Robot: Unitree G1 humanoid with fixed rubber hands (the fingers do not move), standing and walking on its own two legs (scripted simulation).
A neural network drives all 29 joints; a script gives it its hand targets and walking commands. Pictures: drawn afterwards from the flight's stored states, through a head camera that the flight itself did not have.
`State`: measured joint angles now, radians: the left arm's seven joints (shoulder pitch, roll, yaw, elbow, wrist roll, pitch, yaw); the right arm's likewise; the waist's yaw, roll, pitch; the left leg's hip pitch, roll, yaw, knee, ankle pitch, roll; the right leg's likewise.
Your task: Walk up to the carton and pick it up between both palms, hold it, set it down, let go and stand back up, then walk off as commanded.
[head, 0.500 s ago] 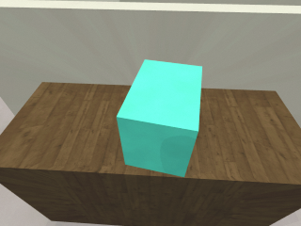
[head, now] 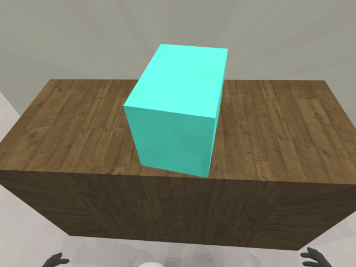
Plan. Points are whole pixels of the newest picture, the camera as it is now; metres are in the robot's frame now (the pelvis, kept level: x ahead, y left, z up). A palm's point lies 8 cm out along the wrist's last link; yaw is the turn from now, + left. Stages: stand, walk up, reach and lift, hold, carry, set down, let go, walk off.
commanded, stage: walk off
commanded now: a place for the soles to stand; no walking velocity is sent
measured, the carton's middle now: (183, 108) +0.55 +0.03 +0.04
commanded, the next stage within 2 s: none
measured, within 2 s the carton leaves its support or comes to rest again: neither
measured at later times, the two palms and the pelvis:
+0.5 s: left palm out of the picture -0.07 +0.32 -0.09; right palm out of the picture -0.03 -0.31 -0.06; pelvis -0.15 +0.00 +0.02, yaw -1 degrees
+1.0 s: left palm out of the picture -0.18 +0.34 -0.08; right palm out of the picture -0.27 -0.29 -0.09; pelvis -0.31 +0.01 +0.01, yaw -2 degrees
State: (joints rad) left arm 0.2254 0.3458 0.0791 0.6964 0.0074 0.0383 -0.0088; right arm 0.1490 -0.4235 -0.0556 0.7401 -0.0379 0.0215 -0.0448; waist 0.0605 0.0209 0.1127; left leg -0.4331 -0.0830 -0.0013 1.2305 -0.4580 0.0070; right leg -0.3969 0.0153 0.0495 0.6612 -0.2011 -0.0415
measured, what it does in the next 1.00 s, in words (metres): walks backwards: left foot, then right foot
